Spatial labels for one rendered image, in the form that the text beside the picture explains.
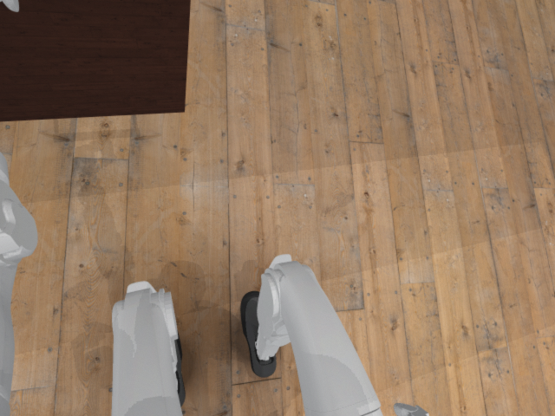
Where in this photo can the right robot thigh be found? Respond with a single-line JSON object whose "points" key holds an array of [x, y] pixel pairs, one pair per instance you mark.
{"points": [[332, 378]]}

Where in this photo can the robot left upper arm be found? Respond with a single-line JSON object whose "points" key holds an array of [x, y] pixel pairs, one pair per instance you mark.
{"points": [[18, 239]]}

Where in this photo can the robot right foot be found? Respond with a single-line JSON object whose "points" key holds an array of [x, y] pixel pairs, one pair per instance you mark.
{"points": [[249, 318]]}

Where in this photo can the cabinet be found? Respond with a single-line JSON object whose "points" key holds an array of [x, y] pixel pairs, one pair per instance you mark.
{"points": [[64, 59]]}

